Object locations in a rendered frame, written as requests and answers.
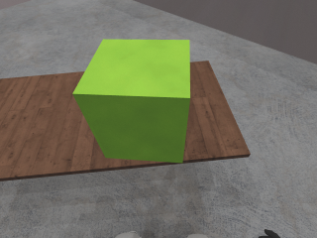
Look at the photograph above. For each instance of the table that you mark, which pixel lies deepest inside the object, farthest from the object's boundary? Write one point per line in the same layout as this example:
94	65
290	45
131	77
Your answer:
43	132

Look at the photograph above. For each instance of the carton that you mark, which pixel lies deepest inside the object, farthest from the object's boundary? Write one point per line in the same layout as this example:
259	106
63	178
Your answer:
135	97

